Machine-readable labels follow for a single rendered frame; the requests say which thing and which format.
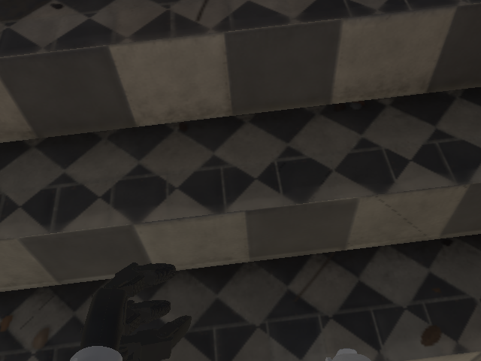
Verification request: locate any right robot shin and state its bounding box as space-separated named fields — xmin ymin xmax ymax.
xmin=336 ymin=348 xmax=357 ymax=356

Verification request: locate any left robot forearm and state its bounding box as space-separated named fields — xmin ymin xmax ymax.
xmin=70 ymin=346 xmax=123 ymax=361

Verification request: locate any left robot hand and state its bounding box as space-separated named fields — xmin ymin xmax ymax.
xmin=80 ymin=262 xmax=192 ymax=361

